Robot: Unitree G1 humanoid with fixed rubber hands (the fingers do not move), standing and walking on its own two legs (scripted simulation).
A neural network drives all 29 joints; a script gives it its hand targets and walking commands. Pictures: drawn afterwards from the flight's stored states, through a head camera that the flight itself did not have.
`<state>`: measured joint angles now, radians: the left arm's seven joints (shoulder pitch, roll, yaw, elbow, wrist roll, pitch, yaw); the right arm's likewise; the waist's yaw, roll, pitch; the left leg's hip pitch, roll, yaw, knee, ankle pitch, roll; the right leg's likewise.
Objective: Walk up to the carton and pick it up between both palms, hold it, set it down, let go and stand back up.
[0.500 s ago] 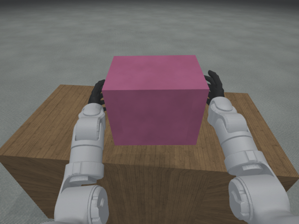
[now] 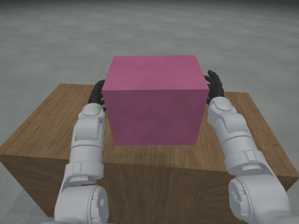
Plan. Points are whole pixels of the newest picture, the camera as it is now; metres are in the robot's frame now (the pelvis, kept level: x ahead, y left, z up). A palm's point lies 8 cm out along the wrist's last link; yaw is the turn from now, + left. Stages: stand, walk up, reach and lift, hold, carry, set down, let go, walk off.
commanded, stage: hold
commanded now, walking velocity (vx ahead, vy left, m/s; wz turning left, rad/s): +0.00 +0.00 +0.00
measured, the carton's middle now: (154, 100) +0.41 +0.01 +0.17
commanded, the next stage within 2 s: set down in 0.30 s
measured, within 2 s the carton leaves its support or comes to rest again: neither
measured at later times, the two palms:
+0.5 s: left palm (96, 101) +0.36 +0.16 +0.20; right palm (221, 92) +0.36 -0.16 +0.23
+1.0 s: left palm (110, 113) +0.40 +0.14 +0.13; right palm (218, 108) +0.39 -0.18 +0.15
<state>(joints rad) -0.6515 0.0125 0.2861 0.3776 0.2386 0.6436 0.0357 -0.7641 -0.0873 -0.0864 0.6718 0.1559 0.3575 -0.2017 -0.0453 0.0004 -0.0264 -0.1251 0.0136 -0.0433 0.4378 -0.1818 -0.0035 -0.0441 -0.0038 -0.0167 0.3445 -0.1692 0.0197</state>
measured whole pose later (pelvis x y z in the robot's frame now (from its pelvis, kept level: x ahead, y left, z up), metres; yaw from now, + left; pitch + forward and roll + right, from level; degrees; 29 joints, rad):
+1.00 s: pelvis +0.02 -0.01 +0.00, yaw +0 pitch -7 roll -1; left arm -0.60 -0.05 0.36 0.44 0.32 0.38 -0.04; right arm -0.64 0.01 -0.23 0.67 -0.02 -0.06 -0.11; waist -0.07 -0.01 0.08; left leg -0.08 0.02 -0.04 0.39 -0.19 -0.02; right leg -0.02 0.00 -0.02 0.33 -0.19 0.02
